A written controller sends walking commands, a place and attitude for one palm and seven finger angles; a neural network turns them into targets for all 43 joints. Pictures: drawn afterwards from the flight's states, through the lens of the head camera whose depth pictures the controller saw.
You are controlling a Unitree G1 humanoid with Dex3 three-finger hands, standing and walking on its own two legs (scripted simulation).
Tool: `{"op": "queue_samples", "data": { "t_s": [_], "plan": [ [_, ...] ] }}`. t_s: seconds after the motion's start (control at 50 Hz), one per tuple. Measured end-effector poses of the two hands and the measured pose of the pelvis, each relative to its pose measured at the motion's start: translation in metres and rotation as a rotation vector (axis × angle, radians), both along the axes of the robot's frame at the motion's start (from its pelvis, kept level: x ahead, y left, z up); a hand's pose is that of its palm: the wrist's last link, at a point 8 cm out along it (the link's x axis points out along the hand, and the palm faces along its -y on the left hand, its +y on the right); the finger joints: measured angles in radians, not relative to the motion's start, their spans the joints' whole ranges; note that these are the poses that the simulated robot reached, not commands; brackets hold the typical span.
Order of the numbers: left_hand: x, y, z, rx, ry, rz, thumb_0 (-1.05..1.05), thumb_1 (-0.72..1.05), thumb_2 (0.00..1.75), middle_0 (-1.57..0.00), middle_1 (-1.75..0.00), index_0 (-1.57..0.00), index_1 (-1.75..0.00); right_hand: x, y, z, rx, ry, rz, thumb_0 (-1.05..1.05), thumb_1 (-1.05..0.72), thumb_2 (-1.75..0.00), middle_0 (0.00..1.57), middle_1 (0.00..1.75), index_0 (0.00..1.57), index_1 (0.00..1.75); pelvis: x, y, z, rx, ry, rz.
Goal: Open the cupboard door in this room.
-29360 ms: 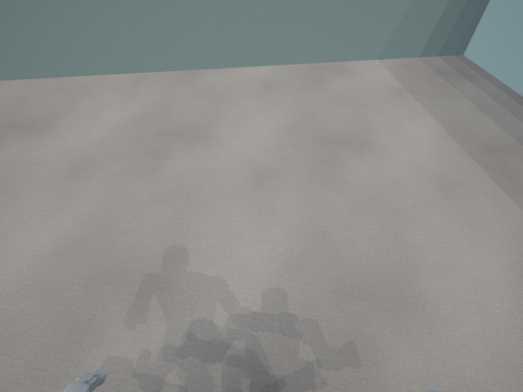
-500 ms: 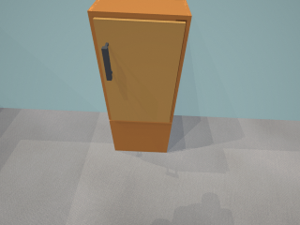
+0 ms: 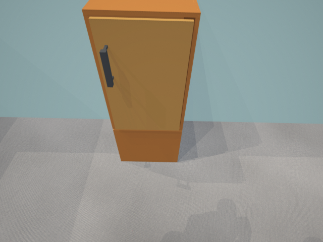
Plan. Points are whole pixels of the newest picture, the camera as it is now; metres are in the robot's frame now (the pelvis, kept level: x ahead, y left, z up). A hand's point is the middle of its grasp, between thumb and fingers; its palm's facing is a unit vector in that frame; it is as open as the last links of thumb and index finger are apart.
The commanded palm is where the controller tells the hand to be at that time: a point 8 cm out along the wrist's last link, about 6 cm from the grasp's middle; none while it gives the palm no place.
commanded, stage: look again from close up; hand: left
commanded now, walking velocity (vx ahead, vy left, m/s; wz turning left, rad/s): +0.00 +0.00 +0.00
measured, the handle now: (108, 66) +0.72 +0.26 +0.04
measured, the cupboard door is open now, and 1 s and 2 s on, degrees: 0 0 0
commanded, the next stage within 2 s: shuffle to correct the standing spot in 0.18 s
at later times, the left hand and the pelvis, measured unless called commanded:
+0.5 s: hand out of the picture +0.01 +0.15 -0.18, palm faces +0.07 -0.99 -0.15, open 7.4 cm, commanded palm none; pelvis +0.04 +0.00 +0.00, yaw +0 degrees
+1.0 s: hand (107, 208) +0.25 +0.19 -0.18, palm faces +0.03 -0.97 -0.24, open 7.3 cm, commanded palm none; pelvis +0.17 +0.00 -0.02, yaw +1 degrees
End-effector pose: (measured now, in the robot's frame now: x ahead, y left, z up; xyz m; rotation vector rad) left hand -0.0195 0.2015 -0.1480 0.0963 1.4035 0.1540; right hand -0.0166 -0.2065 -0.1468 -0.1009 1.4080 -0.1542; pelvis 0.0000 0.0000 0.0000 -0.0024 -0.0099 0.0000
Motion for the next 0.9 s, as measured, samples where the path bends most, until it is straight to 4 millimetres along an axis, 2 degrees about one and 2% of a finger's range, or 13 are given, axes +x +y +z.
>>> {"op": "queue_samples", "data": {
  "t_s": [0.18, 0.4, 0.56, 0.68, 0.72, 0.76, 0.9],
  "plan": [
    [0.016, 0.004, 0.002, 0.014, -0.005, -0.006, 0.0, 0.91, 0.9, -0.2, -0.3, -0.2, -0.3, 0.011, -0.006, 0.001, -0.006, 0.003, 0.005, 0.01, -0.91, -0.9, 0.2, 0.3, 0.2, 0.29, 0.01, -0.003, 0.001, 0.0, 0.0, -0.001],
    [0.023, 0.001, 0.0, 0.004, 0.002, -0.001, 0.0, 0.91, 0.9, -0.2, -0.3, -0.2, -0.3, 0.028, -0.013, 0.002, -0.02, -0.007, 0.022, 0.01, -0.91, -0.9, 0.2, 0.3, 0.2, 0.29, 0.022, -0.005, 0.001, 0.0, -0.005, 0.0],
    [0.025, 0.003, -0.008, -0.016, 0.043, 0.039, 0.0, 0.91, 0.9, -0.2, -0.3, -0.2, -0.3, 0.041, -0.011, -0.002, -0.031, 0.018, 0.025, 0.0, -0.91, -0.9, 0.2, 0.3, 0.2, 0.29, 0.048, 0.0, -0.006, -0.011, 0.006, 0.001],
    [0.032, 0.013, -0.016, -0.033, 0.109, 0.057, 0.0, 0.91, 0.9, -0.2, -0.3, -0.2, -0.3, 0.062, 0.001, -0.003, -0.047, 0.031, 0.02, 0.0, -0.91, -0.9, 0.2, 0.3, 0.2, 0.29, 0.076, 0.011, -0.013, -0.011, 0.019, -0.004],
    [0.043, 0.016, -0.015, -0.031, 0.133, 0.033, 0.0, 0.91, 0.9, -0.2, -0.3, -0.2, -0.3, 0.067, 0.006, -0.003, -0.049, 0.023, 0.003, 0.0, -0.91, -0.9, 0.2, 0.3, 0.2, 0.29, 0.086, 0.014, -0.013, -0.009, 0.02, -0.018],
    [0.063, 0.02, -0.012, -0.024, 0.133, 0.005, 0.0, 0.91, 0.9, -0.2, -0.3, -0.2, -0.3, 0.067, 0.011, -0.002, -0.046, 0.028, -0.017, 0.0, -0.91, -0.9, 0.2, 0.3, 0.2, 0.29, 0.096, 0.016, -0.011, -0.011, 0.02, -0.02],
    [0.178, 0.036, 0.002, 0.042, -0.035, -0.045, 0.02, 0.95, 0.9, -0.2, -0.3, -0.2, -0.3, 0.054, 0.022, 0.006, 0.008, 0.181, -0.049, 0.0, -0.91, -0.9, 0.2, 0.3, 0.2, 0.29, 0.134, 0.009, -0.004, -0.012, 0.021, 0.002]
  ]
}}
